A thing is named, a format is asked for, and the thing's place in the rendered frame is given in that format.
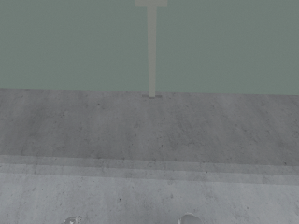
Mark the right robot thigh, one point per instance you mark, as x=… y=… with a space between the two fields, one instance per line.
x=189 y=219

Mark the panel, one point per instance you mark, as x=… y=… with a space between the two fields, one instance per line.
x=151 y=22

